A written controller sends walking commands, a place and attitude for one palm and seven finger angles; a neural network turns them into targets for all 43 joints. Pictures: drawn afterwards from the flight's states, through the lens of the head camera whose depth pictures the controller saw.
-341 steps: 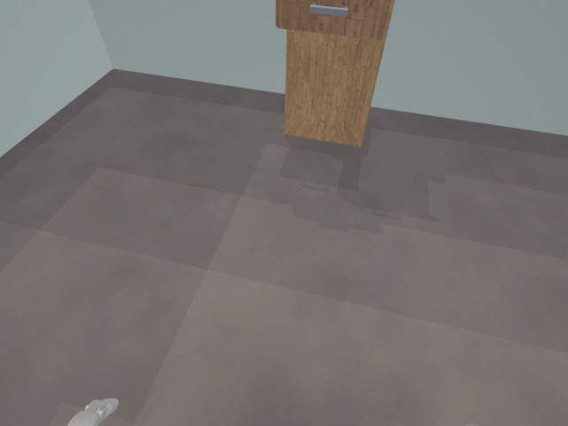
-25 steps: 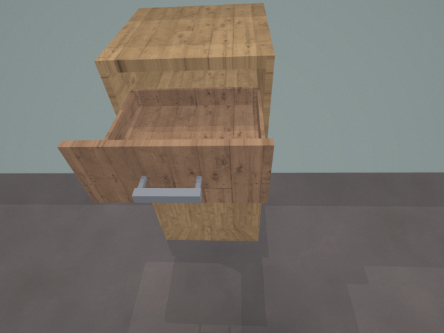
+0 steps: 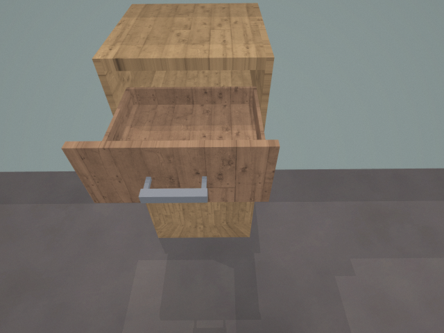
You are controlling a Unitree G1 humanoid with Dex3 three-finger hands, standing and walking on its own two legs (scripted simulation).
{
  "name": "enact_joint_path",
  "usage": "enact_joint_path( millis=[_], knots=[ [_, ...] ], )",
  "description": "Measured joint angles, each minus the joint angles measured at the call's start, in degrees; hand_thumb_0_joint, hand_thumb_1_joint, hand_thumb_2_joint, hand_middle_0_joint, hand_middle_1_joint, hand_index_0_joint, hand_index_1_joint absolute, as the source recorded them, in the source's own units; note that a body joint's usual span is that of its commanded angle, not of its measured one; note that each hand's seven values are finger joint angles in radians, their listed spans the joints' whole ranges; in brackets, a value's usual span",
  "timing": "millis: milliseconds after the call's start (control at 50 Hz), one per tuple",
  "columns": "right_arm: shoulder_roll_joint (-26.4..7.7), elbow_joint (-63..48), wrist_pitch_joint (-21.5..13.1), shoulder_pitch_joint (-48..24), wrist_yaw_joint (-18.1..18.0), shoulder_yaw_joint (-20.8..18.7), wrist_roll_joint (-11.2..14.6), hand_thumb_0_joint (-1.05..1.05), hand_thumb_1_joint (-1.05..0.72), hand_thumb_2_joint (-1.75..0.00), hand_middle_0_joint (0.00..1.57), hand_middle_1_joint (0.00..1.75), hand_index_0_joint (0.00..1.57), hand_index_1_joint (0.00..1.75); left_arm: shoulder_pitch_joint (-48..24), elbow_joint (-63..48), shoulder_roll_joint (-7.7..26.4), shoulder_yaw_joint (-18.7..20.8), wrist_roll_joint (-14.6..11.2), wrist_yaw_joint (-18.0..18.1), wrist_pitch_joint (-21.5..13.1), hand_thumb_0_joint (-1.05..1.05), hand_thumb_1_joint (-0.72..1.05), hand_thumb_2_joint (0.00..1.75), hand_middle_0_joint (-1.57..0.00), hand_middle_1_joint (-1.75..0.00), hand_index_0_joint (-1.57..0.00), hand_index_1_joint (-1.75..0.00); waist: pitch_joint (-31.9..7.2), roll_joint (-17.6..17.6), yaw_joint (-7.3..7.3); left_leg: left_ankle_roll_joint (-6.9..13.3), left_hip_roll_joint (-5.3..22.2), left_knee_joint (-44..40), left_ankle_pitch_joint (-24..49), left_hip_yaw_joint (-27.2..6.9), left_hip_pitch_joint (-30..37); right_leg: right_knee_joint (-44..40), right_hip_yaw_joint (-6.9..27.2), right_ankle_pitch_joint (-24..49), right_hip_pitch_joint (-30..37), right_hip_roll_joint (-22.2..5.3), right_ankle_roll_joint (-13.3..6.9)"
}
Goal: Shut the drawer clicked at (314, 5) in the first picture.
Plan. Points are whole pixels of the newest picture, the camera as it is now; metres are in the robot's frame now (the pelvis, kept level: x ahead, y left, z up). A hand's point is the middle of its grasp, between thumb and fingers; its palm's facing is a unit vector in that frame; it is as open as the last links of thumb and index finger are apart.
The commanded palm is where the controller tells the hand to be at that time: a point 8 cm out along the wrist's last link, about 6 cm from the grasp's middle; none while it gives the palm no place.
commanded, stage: come to a stop and stand still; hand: left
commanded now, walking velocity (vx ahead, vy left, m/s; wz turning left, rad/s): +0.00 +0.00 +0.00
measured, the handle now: (175, 188) +0.39 +0.12 +0.04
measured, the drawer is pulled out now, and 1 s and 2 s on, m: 0.29 0.29 0.29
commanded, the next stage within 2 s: look again from close up in 0.60 s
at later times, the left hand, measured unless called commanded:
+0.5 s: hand out of the picture +0.05 +0.16 -0.17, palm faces +0.02 -0.98 -0.20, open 7.3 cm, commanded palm none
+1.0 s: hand out of the picture +0.05 +0.15 -0.17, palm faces +0.02 -0.98 -0.19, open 7.3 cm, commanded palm none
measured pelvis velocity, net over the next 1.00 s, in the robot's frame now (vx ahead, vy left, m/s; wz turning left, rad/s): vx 0.05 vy -0.02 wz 0.00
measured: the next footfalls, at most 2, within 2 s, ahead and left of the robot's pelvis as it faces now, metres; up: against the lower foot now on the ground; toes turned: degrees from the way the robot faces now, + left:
none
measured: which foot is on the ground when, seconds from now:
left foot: down 0.00-1.00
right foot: down 0.00-1.00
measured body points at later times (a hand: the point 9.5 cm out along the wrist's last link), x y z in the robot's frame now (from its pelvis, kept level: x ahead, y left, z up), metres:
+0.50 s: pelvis +0.04 -0.02 +0.00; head +0.05 -0.01 +0.45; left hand +0.05 +0.21 -0.16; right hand +0.06 -0.24 -0.16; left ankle +0.00 +0.07 -0.74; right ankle +0.06 -0.12 -0.74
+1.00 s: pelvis +0.05 -0.02 +0.00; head +0.06 -0.02 +0.45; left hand +0.05 +0.20 -0.16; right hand +0.03 -0.23 -0.16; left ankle +0.00 +0.07 -0.74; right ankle +0.06 -0.12 -0.74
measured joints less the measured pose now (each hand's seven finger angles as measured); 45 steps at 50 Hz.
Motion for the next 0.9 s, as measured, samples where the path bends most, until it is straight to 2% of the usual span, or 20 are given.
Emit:
enact_joint_path(
  millis=[220, 440, 900],
  knots=[
    [0.2, 0.9, -1.6, -2.9, -0.7, 0.6, 0.5, 0.01, -0.91, -0.9, 0.2, 0.3, 0.2, 0.29, 0.6, 2.8, -1.2, -0.9, -0.5, 0.5, -0.8, 0.01, 0.92, 0.9, -0.2, -0.3, -0.2, -0.3, 0.6, -0.1, 0.19, -0.9, 1.2, -1.0, -1.3, -0.6, 1.4, -1.6, -0.6, -1.0, 1.7, 1.2, -0.3],
    [-0.2, 2.2, -2.1, -4.7, -1.3, 1.0, 0.6, 0.01, -0.91, -0.9, 0.2, 0.3, 0.2, 0.29, -0.7, 4.4, -0.5, -1.5, -0.7, 0.7, -1.3, 0.01, 0.93, 0.9, -0.2, -0.3, -0.2, -0.3, 0.9, -0.7, 0.25, -1.6, 2.1, -1.4, -2.7, -1.1, 4.0, -1.8, -1.1, -2.6, 4.3, 2.1, -1.0],
    [0.7, 4.5, -2.1, -2.7, -1.2, 1.4, 0.5, 0.01, -0.9, -0.9, 0.2, 0.3, 0.2, 0.29, -1.6, 4.5, 0.0, -1.4, -0.9, 0.5, -1.2, 0.01, 0.93, 0.9, -0.2, -0.3, -0.2, -0.3, 1.2, -0.7, 0.06, -2.0, 2.5, -2.7, -2.5, -1.2, 5.2, -2.9, -1.2, -2.5, 5.3, 2.5, -1.3]
  ],
)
